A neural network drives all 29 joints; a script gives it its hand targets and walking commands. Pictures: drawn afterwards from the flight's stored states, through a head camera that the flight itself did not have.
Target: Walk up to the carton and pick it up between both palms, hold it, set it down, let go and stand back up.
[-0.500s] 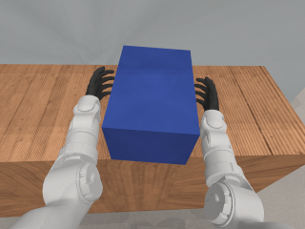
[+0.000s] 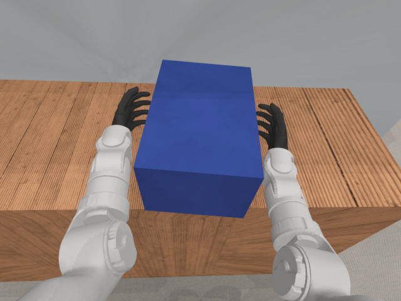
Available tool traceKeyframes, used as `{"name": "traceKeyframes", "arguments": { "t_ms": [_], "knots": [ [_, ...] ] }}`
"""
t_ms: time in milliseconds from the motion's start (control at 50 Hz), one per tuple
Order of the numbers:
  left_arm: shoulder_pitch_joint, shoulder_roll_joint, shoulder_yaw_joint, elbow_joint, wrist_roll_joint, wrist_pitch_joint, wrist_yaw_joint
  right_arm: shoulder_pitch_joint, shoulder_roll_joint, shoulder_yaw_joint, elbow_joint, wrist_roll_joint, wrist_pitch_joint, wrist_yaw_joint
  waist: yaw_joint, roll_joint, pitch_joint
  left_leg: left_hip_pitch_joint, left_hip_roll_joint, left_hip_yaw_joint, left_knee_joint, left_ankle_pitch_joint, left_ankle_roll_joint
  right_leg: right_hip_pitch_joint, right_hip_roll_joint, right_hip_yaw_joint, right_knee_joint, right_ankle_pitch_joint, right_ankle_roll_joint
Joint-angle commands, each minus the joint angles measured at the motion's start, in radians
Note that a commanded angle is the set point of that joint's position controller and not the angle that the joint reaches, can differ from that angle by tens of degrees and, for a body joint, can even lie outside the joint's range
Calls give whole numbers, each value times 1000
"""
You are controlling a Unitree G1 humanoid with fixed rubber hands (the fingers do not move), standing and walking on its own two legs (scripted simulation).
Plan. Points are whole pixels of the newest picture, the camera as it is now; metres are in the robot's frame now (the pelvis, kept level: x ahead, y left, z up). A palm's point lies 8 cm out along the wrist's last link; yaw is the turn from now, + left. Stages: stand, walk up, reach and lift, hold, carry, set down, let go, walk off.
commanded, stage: reach and lift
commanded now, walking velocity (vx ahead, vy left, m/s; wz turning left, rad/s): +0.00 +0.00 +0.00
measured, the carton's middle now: (200, 134) +0.45 +0.01 +0.04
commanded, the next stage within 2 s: none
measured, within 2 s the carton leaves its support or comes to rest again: leaves its support in 0.82 s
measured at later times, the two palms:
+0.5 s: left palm (123, 126) +0.42 +0.17 +0.10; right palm (276, 144) +0.39 -0.14 +0.09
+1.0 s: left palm (123, 131) +0.40 +0.17 +0.11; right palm (280, 147) +0.37 -0.14 +0.10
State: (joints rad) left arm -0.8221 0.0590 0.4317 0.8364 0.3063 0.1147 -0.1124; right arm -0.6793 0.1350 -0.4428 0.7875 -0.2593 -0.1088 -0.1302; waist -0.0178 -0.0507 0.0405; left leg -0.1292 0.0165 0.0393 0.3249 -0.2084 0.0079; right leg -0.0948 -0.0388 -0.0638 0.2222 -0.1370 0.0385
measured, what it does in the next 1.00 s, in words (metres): stands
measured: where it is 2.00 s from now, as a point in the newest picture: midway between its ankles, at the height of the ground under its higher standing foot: outside the picture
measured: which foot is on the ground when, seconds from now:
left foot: down 0.00-1.00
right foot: down 0.00-1.00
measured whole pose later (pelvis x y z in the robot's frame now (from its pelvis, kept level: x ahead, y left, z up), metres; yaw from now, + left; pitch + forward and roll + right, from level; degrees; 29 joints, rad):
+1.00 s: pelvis -0.02 +0.00 +0.00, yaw +1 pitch +3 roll -1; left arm -0.83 0.07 0.36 0.95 0.27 -0.03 -0.03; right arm -0.71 0.07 -0.42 0.98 -0.25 -0.30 -0.16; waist -0.01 -0.06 -0.04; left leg -0.22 0.02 0.03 0.33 -0.17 0.00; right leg -0.16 -0.03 -0.08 0.21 -0.09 0.03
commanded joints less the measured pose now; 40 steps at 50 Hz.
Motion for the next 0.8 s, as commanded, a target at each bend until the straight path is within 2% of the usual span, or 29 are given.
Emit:
{"name": "traceKeyframes", "arguments": {
  "t_ms": [0,260,360,560,720,780],
  "knots": [
    [-447,-524,-275,-12,0,-33,-112,-533,444,313,-59,-32,-51,116,-14,81,-464,79,-38,82,22,518,-65,236,65,-41,74,385,-6],
    [-444,-536,-292,-30,-3,-29,-97,-548,426,315,-45,-19,-62,118,-9,92,-480,98,-34,76,33,548,-71,194,70,-49,64,359,-13],
    [-443,-547,-307,-39,-13,-30,-94,-550,423,323,-44,-12,-67,116,-12,95,-496,118,-31,71,44,582,-78,184,73,-52,63,371,-13],
    [-467,-556,-327,-45,-26,-36,-88,-578,425,346,-44,7,-76,107,-11,91,-526,100,-36,68,42,570,-77,199,71,-46,67,402,-13],
    [-542,-589,-383,-67,-54,-104,-70,-655,437,389,-48,10,-148,97,-17,97,-622,106,-31,58,67,632,-89,224,74,-44,85,480,-14],
    [-587,-593,-388,-57,-55,-140,-64,-692,436,385,-36,-6,-188,92,-20,94,-639,89,-29,57,58,612,-89,233,72,-46,83,481,-15]
  ]
}}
